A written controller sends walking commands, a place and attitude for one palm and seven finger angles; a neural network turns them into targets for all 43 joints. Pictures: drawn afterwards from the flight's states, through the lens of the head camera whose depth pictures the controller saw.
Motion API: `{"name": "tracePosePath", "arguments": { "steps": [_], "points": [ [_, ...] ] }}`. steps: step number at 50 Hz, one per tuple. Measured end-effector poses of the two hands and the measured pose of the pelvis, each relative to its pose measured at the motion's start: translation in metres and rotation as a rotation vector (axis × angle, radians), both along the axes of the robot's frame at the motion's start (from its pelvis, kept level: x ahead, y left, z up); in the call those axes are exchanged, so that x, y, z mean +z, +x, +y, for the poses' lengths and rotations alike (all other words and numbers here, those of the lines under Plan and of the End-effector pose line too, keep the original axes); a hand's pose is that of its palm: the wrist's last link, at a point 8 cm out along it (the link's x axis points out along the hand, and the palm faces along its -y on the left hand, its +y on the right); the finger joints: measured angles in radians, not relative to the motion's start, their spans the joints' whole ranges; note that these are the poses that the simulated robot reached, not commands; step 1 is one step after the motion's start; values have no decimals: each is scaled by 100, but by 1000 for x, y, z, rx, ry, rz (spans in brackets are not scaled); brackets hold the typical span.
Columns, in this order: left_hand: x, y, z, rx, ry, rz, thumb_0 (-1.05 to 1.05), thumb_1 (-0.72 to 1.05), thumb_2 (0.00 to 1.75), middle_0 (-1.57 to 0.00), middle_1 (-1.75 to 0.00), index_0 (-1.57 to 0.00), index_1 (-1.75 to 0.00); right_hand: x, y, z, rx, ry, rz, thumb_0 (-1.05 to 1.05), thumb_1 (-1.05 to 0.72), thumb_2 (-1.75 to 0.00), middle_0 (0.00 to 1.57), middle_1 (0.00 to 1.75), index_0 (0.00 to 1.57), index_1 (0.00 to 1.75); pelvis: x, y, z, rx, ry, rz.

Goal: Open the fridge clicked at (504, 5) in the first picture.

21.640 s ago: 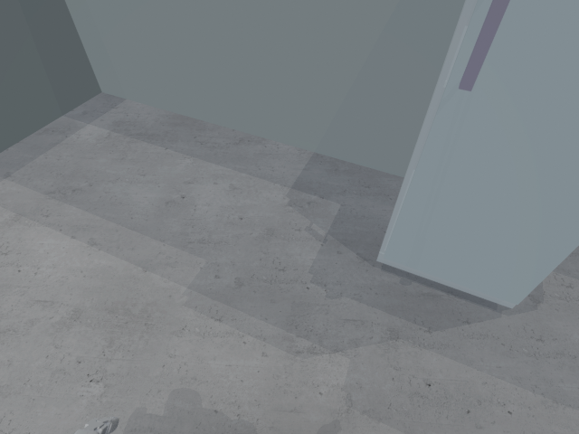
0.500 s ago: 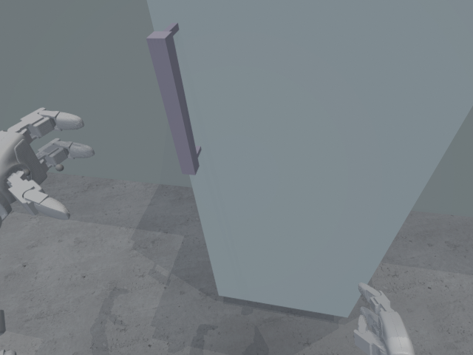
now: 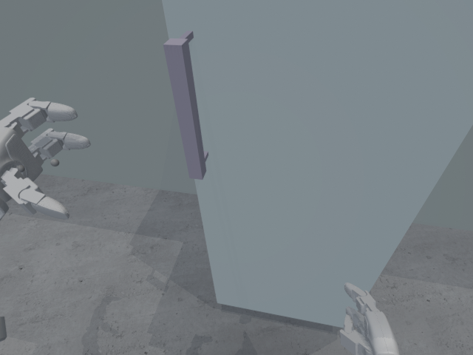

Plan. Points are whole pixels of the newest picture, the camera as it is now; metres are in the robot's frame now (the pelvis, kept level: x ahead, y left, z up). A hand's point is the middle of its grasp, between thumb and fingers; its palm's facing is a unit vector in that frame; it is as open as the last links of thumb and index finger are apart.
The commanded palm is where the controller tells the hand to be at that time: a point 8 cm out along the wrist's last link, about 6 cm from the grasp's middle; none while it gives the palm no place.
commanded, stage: move the hooked fingers beside the handle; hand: left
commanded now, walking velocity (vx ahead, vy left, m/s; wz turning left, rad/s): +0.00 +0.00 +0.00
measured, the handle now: (193, 112) +0.46 +0.14 +0.22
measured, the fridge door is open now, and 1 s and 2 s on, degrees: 0 0 0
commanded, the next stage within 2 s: none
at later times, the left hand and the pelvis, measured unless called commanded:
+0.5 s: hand (96, 150) +0.32 +0.25 +0.23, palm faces +0.01 -0.99 -0.12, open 14.0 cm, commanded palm +0.29 +0.29 +0.24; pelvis +0.00 -0.01 +0.00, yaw +0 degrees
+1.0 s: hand (124, 131) +0.37 +0.23 +0.23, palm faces -0.04 -1.00 -0.06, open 14.0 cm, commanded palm +0.35 +0.27 +0.23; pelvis +0.00 -0.01 +0.00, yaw +0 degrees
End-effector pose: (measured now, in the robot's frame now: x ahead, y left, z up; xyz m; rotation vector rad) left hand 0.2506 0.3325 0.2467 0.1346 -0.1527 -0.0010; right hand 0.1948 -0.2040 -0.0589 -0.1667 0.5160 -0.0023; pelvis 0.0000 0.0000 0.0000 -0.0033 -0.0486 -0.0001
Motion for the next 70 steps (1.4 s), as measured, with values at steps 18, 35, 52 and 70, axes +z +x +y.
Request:
{"name": "tracePosePath", "arguments": {
  "steps": [18, 35, 52, 70],
  "points": [
    [0, 50, -27, -8, -32, 27, -1, -50, 30, -31, -120, -30, -120, -8, -13, -17, -57, 0, 38, 1, -91, -90, 20, 30, 20, 30, 0, 2, -5, -9, 6, 15],
    [-12, 64, -39, 4, -53, 64, -1, -50, 30, -31, -120, -30, -120, -12, -13, -37, -88, -34, 66, 2, -91, -90, 20, 30, 20, 30, -1, 2, -13, -1, 8, 17],
    [-21, 109, -51, -33, -65, 124, -1, -50, 30, -31, -120, -30, -120, -25, -40, -49, -144, -47, 149, 1, -91, -90, 20, 30, 20, 30, -2, 4, -11, -9, 8, 44],
    [-26, 139, -56, -41, -73, 136, -1, -50, 30, -30, -120, -30, -120, -32, -61, -51, -192, -69, 232, 1, -91, -90, 20, 30, 20, 30, -1, 11, -2, -18, 4, 65]
  ]
}}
